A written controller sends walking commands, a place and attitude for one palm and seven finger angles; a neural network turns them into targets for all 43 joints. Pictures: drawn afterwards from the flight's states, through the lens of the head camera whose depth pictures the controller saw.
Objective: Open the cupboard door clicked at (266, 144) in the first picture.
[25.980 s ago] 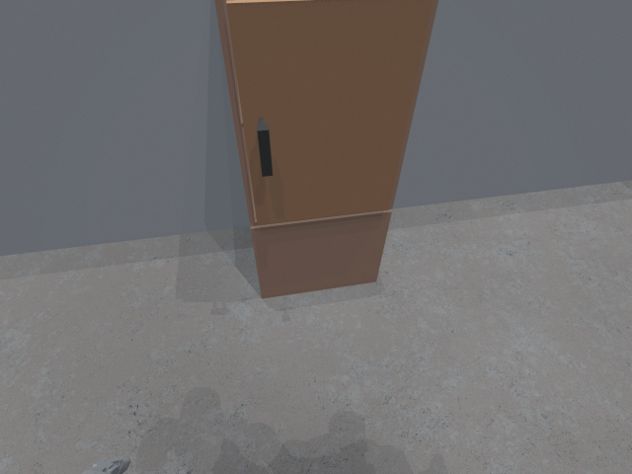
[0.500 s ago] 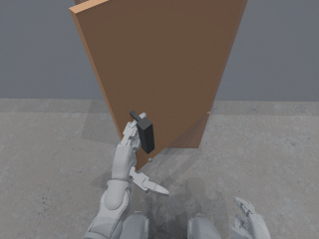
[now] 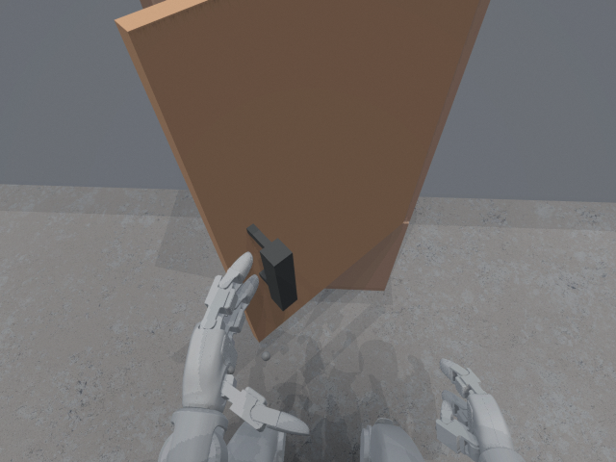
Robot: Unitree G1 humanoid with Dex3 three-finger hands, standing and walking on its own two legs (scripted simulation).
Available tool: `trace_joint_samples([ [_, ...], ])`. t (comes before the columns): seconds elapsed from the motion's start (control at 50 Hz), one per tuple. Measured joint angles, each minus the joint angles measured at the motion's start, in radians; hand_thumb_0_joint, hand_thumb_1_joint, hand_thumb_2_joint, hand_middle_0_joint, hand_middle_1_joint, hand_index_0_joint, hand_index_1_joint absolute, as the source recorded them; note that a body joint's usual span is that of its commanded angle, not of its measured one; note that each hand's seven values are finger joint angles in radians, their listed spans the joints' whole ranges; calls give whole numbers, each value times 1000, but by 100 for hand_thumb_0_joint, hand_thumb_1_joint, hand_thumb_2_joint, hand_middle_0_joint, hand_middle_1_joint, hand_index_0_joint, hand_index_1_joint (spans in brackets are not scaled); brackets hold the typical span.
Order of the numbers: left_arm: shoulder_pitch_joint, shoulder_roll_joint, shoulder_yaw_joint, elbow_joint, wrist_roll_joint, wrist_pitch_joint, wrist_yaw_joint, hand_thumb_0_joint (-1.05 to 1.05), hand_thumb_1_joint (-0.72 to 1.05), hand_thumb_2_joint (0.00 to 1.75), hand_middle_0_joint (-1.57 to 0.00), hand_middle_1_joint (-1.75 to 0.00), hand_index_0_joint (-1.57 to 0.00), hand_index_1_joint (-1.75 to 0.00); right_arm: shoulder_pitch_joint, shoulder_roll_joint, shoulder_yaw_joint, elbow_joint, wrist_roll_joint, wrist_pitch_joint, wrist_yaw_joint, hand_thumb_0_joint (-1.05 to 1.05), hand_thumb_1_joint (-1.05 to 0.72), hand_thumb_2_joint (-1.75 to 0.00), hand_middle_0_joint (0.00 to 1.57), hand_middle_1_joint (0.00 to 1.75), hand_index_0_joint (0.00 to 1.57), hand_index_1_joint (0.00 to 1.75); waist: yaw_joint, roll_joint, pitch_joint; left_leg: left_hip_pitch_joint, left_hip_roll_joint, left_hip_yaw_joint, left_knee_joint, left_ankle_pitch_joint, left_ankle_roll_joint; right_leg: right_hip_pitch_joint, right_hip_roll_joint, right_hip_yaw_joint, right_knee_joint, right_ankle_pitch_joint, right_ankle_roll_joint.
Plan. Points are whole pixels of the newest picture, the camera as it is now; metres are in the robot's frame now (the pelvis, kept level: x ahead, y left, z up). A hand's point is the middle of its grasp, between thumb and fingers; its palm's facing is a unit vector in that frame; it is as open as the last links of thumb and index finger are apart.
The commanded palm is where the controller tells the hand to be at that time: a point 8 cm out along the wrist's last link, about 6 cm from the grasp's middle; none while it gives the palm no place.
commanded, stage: slide the hand sideways off the handle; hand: left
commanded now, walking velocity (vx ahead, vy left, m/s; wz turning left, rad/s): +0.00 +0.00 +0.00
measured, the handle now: (270, 267) +0.35 +0.08 +0.05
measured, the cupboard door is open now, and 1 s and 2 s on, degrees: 44 44 44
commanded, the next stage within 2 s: draw the hand back to the body in 0.42 s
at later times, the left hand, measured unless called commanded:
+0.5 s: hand (229, 387) +0.20 +0.10 +0.04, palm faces -0.02 -1.00 -0.04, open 16.3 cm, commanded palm +0.18 +0.16 +0.04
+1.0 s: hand (148, 371) +0.20 +0.16 +0.12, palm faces +0.00 -1.00 -0.07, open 16.2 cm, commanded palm +0.17 +0.22 +0.14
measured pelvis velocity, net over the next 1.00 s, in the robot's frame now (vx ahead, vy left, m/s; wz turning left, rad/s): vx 0.01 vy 0.00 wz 0.00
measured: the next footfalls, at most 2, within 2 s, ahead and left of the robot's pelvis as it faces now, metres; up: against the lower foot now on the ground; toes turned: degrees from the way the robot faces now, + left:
none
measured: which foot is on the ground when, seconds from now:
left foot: down 0.00-1.00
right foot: down 0.00-1.00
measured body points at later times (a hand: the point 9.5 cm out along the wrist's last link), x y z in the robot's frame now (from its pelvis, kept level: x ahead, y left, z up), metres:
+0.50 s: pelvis +0.00 -0.02 -0.01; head +0.08 -0.03 +0.43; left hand +0.20 +0.16 +0.05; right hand +0.19 -0.25 -0.10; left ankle +0.01 +0.12 -0.63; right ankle +0.02 -0.11 -0.63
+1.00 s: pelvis +0.01 +0.00 +0.04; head +0.04 +0.00 +0.49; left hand +0.19 +0.21 +0.13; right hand +0.19 -0.23 -0.03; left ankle +0.01 +0.12 -0.63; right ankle +0.02 -0.11 -0.63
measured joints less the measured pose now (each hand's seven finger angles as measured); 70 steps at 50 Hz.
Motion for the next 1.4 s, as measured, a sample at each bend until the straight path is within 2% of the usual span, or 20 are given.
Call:
trace_joint_samples([
  [0.14, 66, 33, 45, -48, -26, -16, -68, -1, -50, 30, -15, -30, -15, -30, -6, -12, -6, -6, 4, -9, -11, 2, -91, -90, 20, 30, 21, 30, 1, 1, -2, -15, 5, -15, 20, -13, -13, -13, 4, -15, 21, -18, -13],
  [0.42, 158, 86, 175, -100, -131, -35, -193, -1, -49, 30, -15, -30, -15, -30, 8, -26, -27, 9, 18, -28, -43, 2, -91, -90, 20, 30, 20, 30, -4, 3, -12, -43, 15, -32, 47, -23, -34, -40, 14, -30, 52, -32, -31],
  [0.54, 162, 93, 182, -108, -162, -35, -238, -1, -50, 30, -15, -30, -15, -30, 9, -35, -29, 10, 21, -43, -55, 2, -91, -90, 20, 30, 20, 30, -7, 9, -14, -63, 15, -36, 66, -22, -32, -56, 14, -34, 65, -30, -31],
  [0.62, 141, 114, 193, -132, -166, -5, -242, -1, -50, 30, -15, -30, -15, -30, 10, -31, -28, 6, 26, -41, -64, 2, -91, -90, 20, 30, 20, 30, -4, 8, -7, -60, 17, -33, 72, -22, -30, -54, 17, -30, 68, -26, -29],
  [0.72, 160, 147, 238, -216, -193, 61, -231, -2, -49, 30, -15, -30, -16, -30, 30, -18, -19, 0, 44, -23, -76, 2, -91, -90, 20, 30, 20, 30, -3, 20, 0, 18, 18, -30, 16, -4, -25, 27, 20, -27, 5, -4, -22],
  [0.86, 210, 150, 264, -245, -222, 133, -254, -1, -50, 30, -15, -30, -15, -30, 68, -27, 8, -16, 56, -29, -88, 2, -91, -90, 20, 30, 21, 30, -16, 34, -4, 153, 12, -28, -109, 38, -9, 169, 19, -26, -133, 44, -5],
  [0.96, 226, 175, 278, -248, -231, 158, -269, -1, -49, 30, -15, -30, -15, -30, 76, -38, 11, -24, 57, -48, -93, 2, -91, -90, 20, 30, 21, 30, -17, 22, 9, 217, 12, -26, -156, 49, -3, 237, 21, -24, -190, 62, 2],
  [1.04, 250, 196, 315, -289, -251, 156, -272, -1, -46, 32, -15, -30, -16, -30, 80, -40, 6, -17, 62, -64, -93, 2, -91, -90, 20, 30, 21, 30, -13, 19, 13, 267, 14, -25, -187, 51, 2, 292, 24, -24, -230, 71, 8],
  [1.1, 270, 244, 318, -345, -155, 236, -174, -1, -41, 34, -16, -30, -16, -30, 82, -34, 10, -5, 57, -49, -115, 2, -91, -90, 20, 30, 21, 30, 1, 14, 12, 331, 10, -15, -240, 64, 5, 351, 21, -14, -280, 84, 15],
  [1.18, 303, 257, 309, -386, -85, 336, -75, -1, -31, 38, -16, -30, -16, -30, 78, -32, 21, 1, 53, -38, -129, 2, -91, -90, 20, 30, 21, 30, 3, 34, 21, 421, 2, -6, -327, 94, 17, 441, 16, -5, -369, 116, 26],
  [1.28, 291, 269, 315, -385, -54, 389, -18, -1, -15, 45, -17, -30, -17, -30, 68, -29, 41, 27, 46, -42, -137, 2, -91, -90, 20, 30, 21, 30, 14, 42, 53, 523, -9, 5, -424, 131, 26, 539, 9, 5, -460, 152, 35],
  [1.4, 247, 287, 375, -383, -51, 403, 11, -1, 5, 54, -18, -30, -18, -30, 57, -24, 60, 77, 40, -64, -136, 2, -91, -90, 20, 30, 21, 30, 26, 38, 86, 635, -15, 9, -527, 169, 29, 650, 6, 8, -561, 190, 40],
])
